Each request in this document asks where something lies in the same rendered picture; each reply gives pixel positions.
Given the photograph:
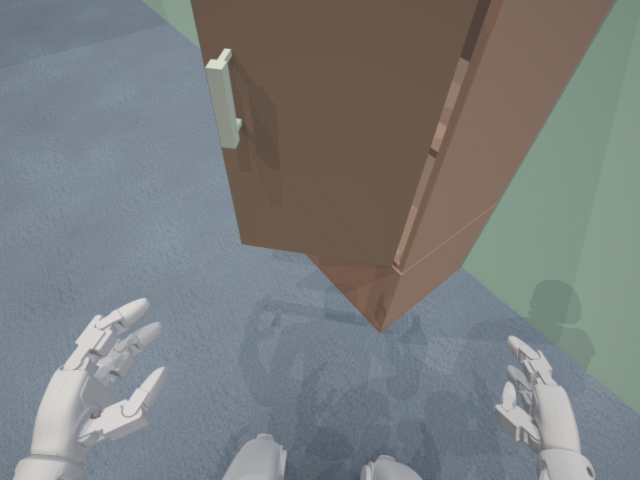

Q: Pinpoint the right robot forearm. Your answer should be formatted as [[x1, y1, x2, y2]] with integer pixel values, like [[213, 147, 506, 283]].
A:
[[536, 448, 595, 480]]

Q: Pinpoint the left robot thigh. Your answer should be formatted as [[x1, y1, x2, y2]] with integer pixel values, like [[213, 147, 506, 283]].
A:
[[222, 439, 287, 480]]

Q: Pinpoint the left robot hand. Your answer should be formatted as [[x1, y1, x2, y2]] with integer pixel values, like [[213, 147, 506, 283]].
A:
[[30, 298, 168, 463]]

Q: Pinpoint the right robot thigh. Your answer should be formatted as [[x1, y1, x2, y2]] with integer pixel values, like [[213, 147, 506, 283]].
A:
[[360, 460, 422, 480]]

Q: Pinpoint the robot thigh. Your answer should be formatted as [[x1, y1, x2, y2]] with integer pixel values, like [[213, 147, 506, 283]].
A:
[[360, 460, 422, 480], [222, 439, 287, 480]]

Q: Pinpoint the handle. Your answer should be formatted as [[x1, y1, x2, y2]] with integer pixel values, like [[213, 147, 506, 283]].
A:
[[205, 48, 242, 149]]

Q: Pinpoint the left robot forearm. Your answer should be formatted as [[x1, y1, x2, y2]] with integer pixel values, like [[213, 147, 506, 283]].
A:
[[13, 455, 86, 480]]

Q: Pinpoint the right robot hand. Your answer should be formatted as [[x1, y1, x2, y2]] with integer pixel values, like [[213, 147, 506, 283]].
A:
[[495, 335, 581, 456]]

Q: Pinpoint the cupboard door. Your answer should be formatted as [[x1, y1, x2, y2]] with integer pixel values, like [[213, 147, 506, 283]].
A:
[[190, 0, 478, 267]]

